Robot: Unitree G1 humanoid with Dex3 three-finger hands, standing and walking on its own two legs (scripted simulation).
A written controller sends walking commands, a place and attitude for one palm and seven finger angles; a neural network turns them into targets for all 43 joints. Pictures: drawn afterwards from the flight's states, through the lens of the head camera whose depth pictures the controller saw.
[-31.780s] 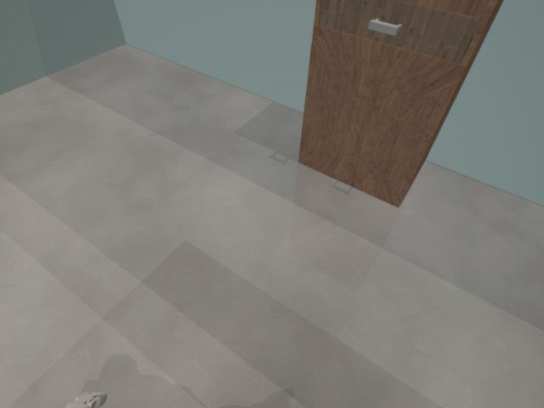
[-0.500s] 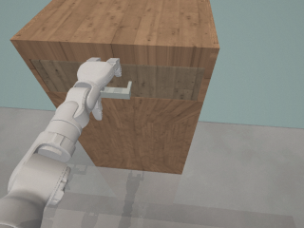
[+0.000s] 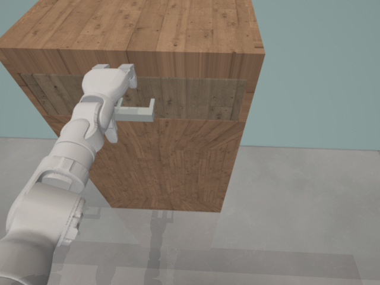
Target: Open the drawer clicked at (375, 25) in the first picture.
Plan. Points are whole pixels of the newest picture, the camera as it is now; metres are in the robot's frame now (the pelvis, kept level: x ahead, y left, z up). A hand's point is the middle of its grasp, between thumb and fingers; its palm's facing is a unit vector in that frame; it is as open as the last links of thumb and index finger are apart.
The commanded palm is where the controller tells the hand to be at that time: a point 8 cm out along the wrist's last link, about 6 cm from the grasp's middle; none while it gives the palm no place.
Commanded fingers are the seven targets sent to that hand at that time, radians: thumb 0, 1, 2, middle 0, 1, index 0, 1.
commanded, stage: re-aim the fingers above the handle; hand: left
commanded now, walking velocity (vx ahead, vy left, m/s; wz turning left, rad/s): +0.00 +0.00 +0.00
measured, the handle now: (135, 107) +0.53 +0.12 +0.05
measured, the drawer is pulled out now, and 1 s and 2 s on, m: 0.00 0.00 0.00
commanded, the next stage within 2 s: lower the fingers behind the handle in 1.14 s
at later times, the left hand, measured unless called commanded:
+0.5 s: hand (126, 101) +0.49 +0.13 +0.11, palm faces +0.00 -0.03 -1.00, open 13.6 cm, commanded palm +0.46 +0.15 +0.17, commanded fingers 0.00 -0.50 0.30 -0.30 -1.20 -0.30 -1.20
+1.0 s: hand (123, 101) +0.49 +0.13 +0.12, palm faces +0.01 -0.03 -1.00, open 13.8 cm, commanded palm +0.46 +0.14 +0.17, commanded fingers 0.00 -0.50 0.30 -0.30 -1.20 -0.30 -1.20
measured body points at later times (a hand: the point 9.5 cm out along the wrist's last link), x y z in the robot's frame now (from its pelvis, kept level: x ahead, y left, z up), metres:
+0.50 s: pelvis +0.00 +0.00 +0.00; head +0.04 -0.02 +0.45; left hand +0.48 +0.13 +0.17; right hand +0.08 -0.25 -0.14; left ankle -0.02 +0.09 -0.73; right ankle -0.01 -0.09 -0.73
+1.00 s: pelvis +0.00 -0.01 +0.00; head +0.05 -0.03 +0.45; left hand +0.48 +0.13 +0.17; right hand +0.07 -0.27 -0.14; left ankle -0.02 +0.09 -0.73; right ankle -0.01 -0.09 -0.73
